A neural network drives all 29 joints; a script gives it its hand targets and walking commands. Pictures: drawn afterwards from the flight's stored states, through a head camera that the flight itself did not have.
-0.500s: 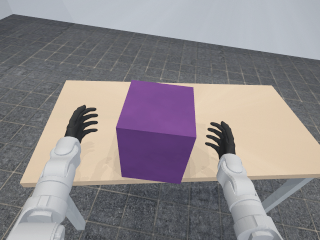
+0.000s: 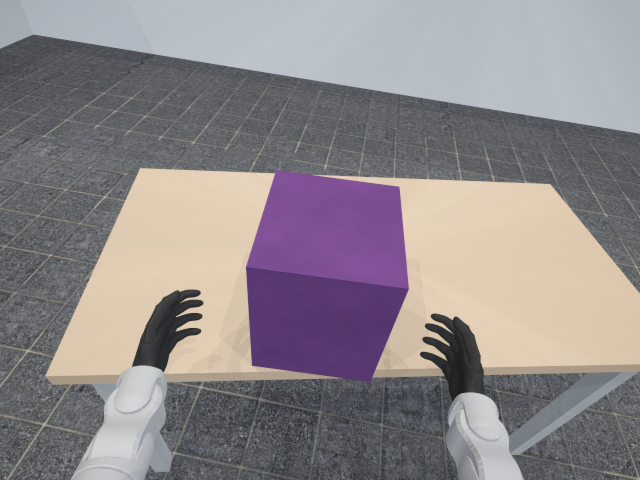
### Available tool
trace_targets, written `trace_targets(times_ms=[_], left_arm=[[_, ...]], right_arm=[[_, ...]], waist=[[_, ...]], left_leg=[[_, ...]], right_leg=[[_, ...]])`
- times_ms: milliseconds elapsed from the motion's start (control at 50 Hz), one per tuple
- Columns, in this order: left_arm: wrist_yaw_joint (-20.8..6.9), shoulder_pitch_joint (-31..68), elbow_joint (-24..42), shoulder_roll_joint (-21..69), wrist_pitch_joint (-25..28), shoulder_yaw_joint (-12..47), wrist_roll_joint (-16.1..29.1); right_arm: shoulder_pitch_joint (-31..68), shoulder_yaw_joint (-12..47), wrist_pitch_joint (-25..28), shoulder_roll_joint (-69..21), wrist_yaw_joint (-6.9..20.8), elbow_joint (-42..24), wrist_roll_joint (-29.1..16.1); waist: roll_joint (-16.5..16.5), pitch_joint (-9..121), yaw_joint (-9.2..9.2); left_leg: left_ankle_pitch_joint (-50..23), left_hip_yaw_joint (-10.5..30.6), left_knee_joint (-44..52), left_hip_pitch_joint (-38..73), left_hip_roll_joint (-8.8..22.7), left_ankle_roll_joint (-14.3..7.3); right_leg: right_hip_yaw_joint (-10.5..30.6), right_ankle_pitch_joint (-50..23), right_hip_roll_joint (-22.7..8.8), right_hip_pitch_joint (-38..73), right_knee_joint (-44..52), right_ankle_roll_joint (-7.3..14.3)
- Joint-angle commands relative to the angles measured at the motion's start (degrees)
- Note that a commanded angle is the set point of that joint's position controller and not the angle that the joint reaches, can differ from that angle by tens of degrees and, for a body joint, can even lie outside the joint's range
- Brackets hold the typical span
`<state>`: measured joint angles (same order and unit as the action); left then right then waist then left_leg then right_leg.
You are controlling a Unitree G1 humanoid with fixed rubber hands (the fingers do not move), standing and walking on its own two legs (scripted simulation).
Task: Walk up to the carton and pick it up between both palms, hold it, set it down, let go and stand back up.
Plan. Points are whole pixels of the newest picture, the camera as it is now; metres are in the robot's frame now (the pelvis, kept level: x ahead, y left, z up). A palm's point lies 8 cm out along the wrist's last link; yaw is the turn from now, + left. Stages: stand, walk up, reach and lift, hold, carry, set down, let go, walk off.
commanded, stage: set down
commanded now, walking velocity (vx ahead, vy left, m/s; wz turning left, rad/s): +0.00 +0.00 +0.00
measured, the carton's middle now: (324, 278) +0.43 +0.01 -0.01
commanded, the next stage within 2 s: let go in 1.44 s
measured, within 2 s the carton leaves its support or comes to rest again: neither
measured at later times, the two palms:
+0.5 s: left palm (153, 402) +0.23 +0.22 -0.04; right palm (464, 436) +0.21 -0.19 -0.04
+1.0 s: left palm (147, 429) +0.20 +0.22 -0.06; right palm (473, 468) +0.18 -0.20 -0.06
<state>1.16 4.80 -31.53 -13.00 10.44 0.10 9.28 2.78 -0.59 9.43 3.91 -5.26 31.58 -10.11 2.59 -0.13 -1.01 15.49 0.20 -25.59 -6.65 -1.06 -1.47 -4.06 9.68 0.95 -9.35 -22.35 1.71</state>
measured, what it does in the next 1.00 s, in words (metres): stands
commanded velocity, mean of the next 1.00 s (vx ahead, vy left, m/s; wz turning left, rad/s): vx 0.00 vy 0.00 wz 0.00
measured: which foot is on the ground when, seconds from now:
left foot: down 0.00-1.00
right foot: down 0.00-1.00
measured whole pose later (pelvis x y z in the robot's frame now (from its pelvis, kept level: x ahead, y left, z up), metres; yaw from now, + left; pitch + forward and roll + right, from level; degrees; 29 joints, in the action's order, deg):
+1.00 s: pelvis +0.02 +0.02 +0.00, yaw -3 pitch -8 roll -2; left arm 2.4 -9.9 -31.9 -9.3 1.2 0.2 0.4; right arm -9.0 -0.3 15.0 7.6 -0.1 43.2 -3.2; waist 0.5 -2.6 -1.8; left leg 17.6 -2.7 -23.9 1.6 -0.5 -2.5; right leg -1.0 10.5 1.8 -2.0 -20.3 0.7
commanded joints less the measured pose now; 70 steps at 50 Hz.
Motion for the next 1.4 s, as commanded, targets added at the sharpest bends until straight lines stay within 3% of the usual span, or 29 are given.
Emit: trace_targets(times_ms=[0, 20, 100, 120, 160, 200, 240, 300, 320, 340, 400, 440, 460, 560, 620, 660, 680, 720, 740, 760, 800, 840, 860, 920, 1000, 1020, 1080, 1180, 1380], left_arm=[[-0.02, 6.31, 5.92, -4.07, 3.88, -1.34, -1.07], [-0.02, 8.07, 8.91, -5.23, 4.67, -1.01, -0.96], [-0.2, -1.38, 5.28, -1.95, 5.85, -0.55, -2.59], [0.32, 10.09, 8.93, -6.1, 7.03, -0.72, -0.61], [1.97, 8.6, 7.28, -4.0, 8.15, 1.02, 0.87], [2.65, 5.99, 6.62, -2.61, 10.36, 2.25, 0.71], [1.42, -0.23, 0.59, -3.23, 10.41, 0.32, -2.21], [1.57, 1.06, 7.3, -3.64, 11.82, 1.07, -1.31], [1.13, -2.66, 1.91, -1.23, 9.72, 1.54, -3.53], [1.52, -0.5, 10.2, -3.42, 10.86, 0.36, -2.6], [0.79, -6.07, 2.17, -1.24, 8.5, -0.08, -5.41], [0.75, -4.3, 3.43, -2.27, 6.29, -0.1, -5.69], [1.22, -4.58, 7.62, -1.79, 6.24, 0.01, -4.71], [1.64, -7.63, 7.53, -1.03, 2.77, -0.3, -7.13], [1.8, -6.02, 7.23, -0.93, 1.39, -0.15, -7.26], [1.51, -5.65, 1.52, 0.02, -2.74, 0.72, -8.66], [2.35, -4.21, 11.54, -1.67, -1.34, 0.12, -5.63], [2.57, -9.23, 5.77, -0.27, -2.57, 0.57, -7.14], [2.63, -7.51, 10.8, -1.09, -1.81, -0.56, -7.32], [1.89, -10.45, 2.67, 0.21, -3.67, -0.45, -8.9], [1.14, -8.56, 8.83, -1.56, -3.07, -2.52, -8.36], [0.99, -10.0, 4.84, 0.76, -4.82, -0.3, -9.64], [1.07, -8.8, 8.86, -0.26, -4.76, -1.31, -8.41], [1.23, -8.05, 3.67, 0.4, -8.19, -1.1, -9.52], [2.38, -6.78, 11.42, -1.39, -8.04, -0.47, -7.42], [2.34, -8.66, 6.98, -0.59, -8.57, 0.11, -8.16], [0.99, -9.59, 4.38, -0.87, -11.01, -0.86, -9.66], [1.61, -9.78, 9.71, -1.53, -12.45, -1.22, -9.06], [1.19, -10.0, 9.02, -1.74, -16.42, -0.65, -8.57]], right_arm=[[3.4, 0.28, 4.01, 5.0, 0.63, -5.16, -0.84], [6.83, -0.33, 4.93, 4.88, 0.67, -6.76, -0.26], [-1.79, 0.81, 7.63, 4.56, 1.32, -2.99, 0.64], [8.97, -2.17, 8.46, 6.76, 1.51, -6.89, 0.94], [5.46, -2.22, 8.92, 6.49, 2.52, -5.66, 0.93], [4.53, -1.52, 10.51, 4.83, 3.42, -6.1, 1.08], [0.64, 0.17, 11.21, 5.63, 3.43, 0.61, 1.47], [0.35, 0.04, 14.0, 7.26, 3.35, -1.61, 0.02], [-1.74, 0.84, 13.19, 7.66, 3.62, 5.76, 0.76], [0.25, -0.14, 14.74, 7.01, 3.56, -2.42, 0.25], [-3.37, 0.38, 14.73, 7.99, 3.9, 7.07, 1.15], [-1.9, 0.84, 13.92, 8.56, 3.81, 7.16, 0.91], [-2.52, -0.21, 14.6, 9.22, 3.66, 1.77, 1.14], [-3.74, -0.08, 13.91, 9.08, 4.74, 5.38, 2.55], [-3.06, -1.49, 13.05, 10.38, 5.24, 3.73, 3.55], [-2.2, -1.25, 10.01, 11.62, 5.4, 9.49, 5.21], [-1.63, -1.12, 11.04, 10.65, 5.08, -2.0, 3.47], [-5.12, -0.52, 9.62, 10.06, 5.24, 4.65, 4.61], [-4.57, -1.26, 10.02, 9.6, 5.23, 1.53, 4.62], [-7.33, -0.86, 8.65, 9.73, 5.18, 8.85, 5.21], [-6.44, -1.14, 9.51, 8.74, 4.85, 2.83, 4.88], [-6.61, -0.22, 8.66, 9.58, 4.98, 8.33, 5.52], [-6.2, -1.9, 9.14, 9.63, 4.92, 3.1, 5.41], [-5.23, -1.35, 6.81, 10.89, 5.08, 7.42, 7.21], [-4.81, -1.78, 6.58, 9.09, 5.44, -1.05, 6.94], [-6.51, -1.92, 5.96, 9.82, 5.56, 3.03, 8.08], [-8.64, -2.12, 4.26, 10.29, 5.4, 6.9, 9.16], [-8.29, -3.51, 4.11, 11.02, 5.96, 4.8, 9.89], [-9.42, -3.96, 1.41, 10.25, 6.39, 4.33, 11.15]], waist=[[-5.34, 5.0, 0.18], [-6.03, 6.68, 0.11], [-4.56, 1.64, 0.14], [-5.05, 4.82, 0.43], [-5.9, 4.12, 0.19], [-5.82, 5.0, -0.66], [-5.4, 2.61, 0.02], [-5.98, 7.11, 0.16], [-7.42, 2.39, 1.3], [-5.58, 6.94, -0.01], [-5.88, -0.12, -0.02], [-6.0, 0.48, -0.18], [-4.86, 2.76, -0.24], [-6.37, 1.78, -0.45], [-5.94, -0.6, -0.8], [-4.98, -5.14, 0.15], [-4.7, 1.41, -1.69], [-4.58, -1.31, 0.0], [-4.93, 1.38, -0.58], [-5.56, -2.82, 0.64], [-4.51, -0.93, -0.71], [-6.46, -2.65, 0.18], [-5.81, -1.06, -0.37], [-4.18, -4.81, -0.72], [-3.79, -0.26, -1.44], [-4.37, -1.62, -0.11], [-4.17, -4.36, -0.38], [-5.66, -2.48, 0.03], [-4.86, -5.68, 0.46]], left_leg=[[-13.96, 1.93, 6.68, -11.93, 1.64, 2.89], [-14.66, 0.91, 6.62, -11.94, 1.29, 3.08], [-14.92, 1.51, 7.13, -10.64, 2.16, 2.99], [-11.24, 0.79, 6.49, -12.96, 1.6, 3.03], [-6.53, 1.54, 7.11, -15.0, 2.74, 2.81], [-8.62, 1.86, 6.64, -15.02, 3.15, 2.96], [-13.81, 1.46, 5.88, -12.51, 1.74, 3.27], [-18.19, 1.93, 4.38, -9.98, 2.23, 4.22], [-19.35, 2.52, 4.38, -7.92, 2.43, 4.64], [-21.44, 2.11, 3.46, -6.52, 2.56, 4.77], [-18.32, 1.82, 4.85, -5.88, 2.62, 4.65], [-16.94, 1.66, 4.86, -4.98, 2.71, 4.62], [-18.34, 1.31, 4.83, -4.84, 2.66, 4.53], [-23.87, 1.2, 4.53, -1.16, 3.21, 5.4], [-18.95, 0.87, 6.05, -2.25, 3.25, 4.92], [-13.27, 0.14, 7.52, -3.98, 3.75, 4.38], [-17.51, -0.3, 6.8, -5.12, 3.39, 3.65], [-21.81, 0.42, 5.87, -3.12, 3.26, 4.17], [-23.72, 0.62, 6.13, -1.76, 3.77, 4.55], [-22.82, -0.22, 6.3, -1.94, 3.17, 4.46], [-23.24, -0.38, 6.2, -1.67, 2.79, 4.1], [-24.93, 0.39, 6.33, 0.49, 3.53, 4.87], [-23.17, -0.63, 6.37, -0.34, 3.3, 4.37], [-13.97, -1.28, 8.43, -3.27, 3.14, 3.69], [-16.77, -1.26, 7.91, -5.31, 3.43, 3.01], [-15.24, -1.89, 8.05, -4.65, 2.92, 3.25], [-13.6, -1.68, 8.69, -4.22, 3.81, 3.1], [-14.52, -1.95, 8.38, -4.03, 3.25, 3.74], [-9.84, -2.06, 9.74, -8.72, 3.57, 2.91]], right_leg=[[6.28, -5.1, -1.37, 16.97, 1.14, 1.67], [6.24, -5.73, -1.6, 16.14, 1.33, 1.59], [6.33, -6.9, -1.59, 16.99, 1.43, 2.02], [6.16, -3.15, -1.52, 14.3, 1.07, 1.87], [6.03, 0.44, -1.74, 13.81, 0.38, 2.67], [6.55, -1.47, -1.51, 14.7, -0.16, 2.69], [7.04, -7.34, -1.78, 15.14, 0.61, 2.17], [6.61, -9.55, -0.67, 14.94, -0.61, 1.96], [6.29, -8.3, -0.43, 12.93, 0.62, 2.51], [6.34, -9.57, -0.49, 13.73, -0.03, 1.72], [6.09, -8.09, -0.36, 11.95, 1.58, 2.19], [6.59, -6.46, -0.46, 11.77, 1.71, 2.44], [6.18, -7.77, -0.23, 12.44, 1.41, 2.17], [6.17, -7.96, 0.02, 10.14, 2.79, 2.63], [5.84, -4.5, -0.11, 9.84, 3.16, 2.79], [5.66, -1.9, -0.63, 9.54, 3.9, 2.64], [5.64, -6.02, -0.42, 12.93, 2.5, 2.39], [6.13, -8.39, -0.6, 11.0, 3.35, 2.52], [5.81, -8.56, -0.51, 11.48, 3.18, 2.2], [5.9, -8.08, -0.66, 9.64, 4.64, 2.53], [6.06, -10.06, -0.5, 11.19, 3.81, 1.91], [5.4, -8.57, -0.23, 10.22, 4.57, 2.17], [5.16, -7.52, -0.08, 9.77, 4.57, 1.92], [5.01, -3.86, -0.4, 10.8, 5.26, 2.1], [4.95, -6.45, -0.57, 12.76, 3.62, 1.54], [4.79, -5.99, -0.68, 11.76, 4.21, 1.68], [4.63, -3.25, -0.74, 11.58, 5.04, 1.83], [4.46, -4.46, -0.38, 11.74, 4.1, 1.68], [4.29, -1.44, -0.92, 12.2, 4.08, 1.51]])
